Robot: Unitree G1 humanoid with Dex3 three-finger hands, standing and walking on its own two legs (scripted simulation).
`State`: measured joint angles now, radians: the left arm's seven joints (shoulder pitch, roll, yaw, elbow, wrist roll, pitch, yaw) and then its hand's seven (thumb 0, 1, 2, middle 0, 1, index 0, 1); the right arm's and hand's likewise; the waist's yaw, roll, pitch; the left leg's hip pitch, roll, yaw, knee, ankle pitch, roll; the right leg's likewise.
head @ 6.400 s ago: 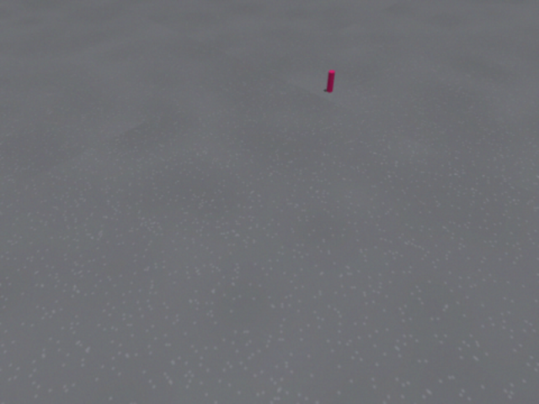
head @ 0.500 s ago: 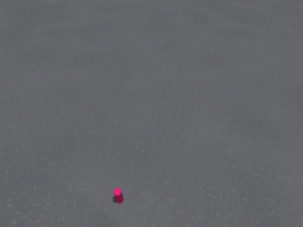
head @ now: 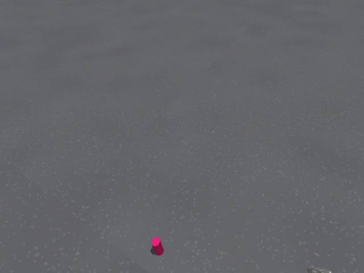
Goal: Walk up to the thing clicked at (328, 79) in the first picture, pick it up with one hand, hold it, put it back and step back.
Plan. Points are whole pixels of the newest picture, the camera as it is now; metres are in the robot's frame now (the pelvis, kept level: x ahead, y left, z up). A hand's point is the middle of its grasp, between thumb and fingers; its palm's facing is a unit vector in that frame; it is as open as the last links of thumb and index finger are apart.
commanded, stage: walk up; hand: left
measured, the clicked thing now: (157, 246) +0.40 +0.20 -0.70
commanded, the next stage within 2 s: stand in 0.80 s
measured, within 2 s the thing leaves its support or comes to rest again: neither
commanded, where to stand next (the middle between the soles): +0.04 +0.00 m, yaw +0 degrees
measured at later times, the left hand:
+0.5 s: hand out of the picture +0.10 +0.25 -0.15, palm faces -0.03 -0.95 -0.32, open 7.4 cm
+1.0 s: hand out of the picture +0.09 +0.25 -0.15, palm faces -0.02 -0.94 -0.33, open 7.4 cm
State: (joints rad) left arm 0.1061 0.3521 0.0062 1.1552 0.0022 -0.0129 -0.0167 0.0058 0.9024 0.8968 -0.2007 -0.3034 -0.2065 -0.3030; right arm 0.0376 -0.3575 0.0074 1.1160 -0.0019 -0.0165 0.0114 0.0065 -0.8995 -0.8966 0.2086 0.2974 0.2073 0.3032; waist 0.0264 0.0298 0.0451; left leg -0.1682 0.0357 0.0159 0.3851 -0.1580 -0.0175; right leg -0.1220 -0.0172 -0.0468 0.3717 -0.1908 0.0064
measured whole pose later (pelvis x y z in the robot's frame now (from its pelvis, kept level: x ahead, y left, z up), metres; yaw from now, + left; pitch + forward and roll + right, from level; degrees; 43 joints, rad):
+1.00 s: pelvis +0.01 +0.00 +0.00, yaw -1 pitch -3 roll +0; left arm 0.09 0.34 0.01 1.15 0.00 -0.01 -0.01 0.01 0.90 0.90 -0.20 -0.30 -0.21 -0.30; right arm 0.07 -0.35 0.00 1.15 -0.01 -0.01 0.00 0.01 -0.90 -0.90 0.21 0.30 0.21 0.30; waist 0.00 0.00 0.05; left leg -0.13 0.03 0.03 0.32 -0.15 -0.02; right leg -0.09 -0.02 -0.03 0.31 -0.18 0.01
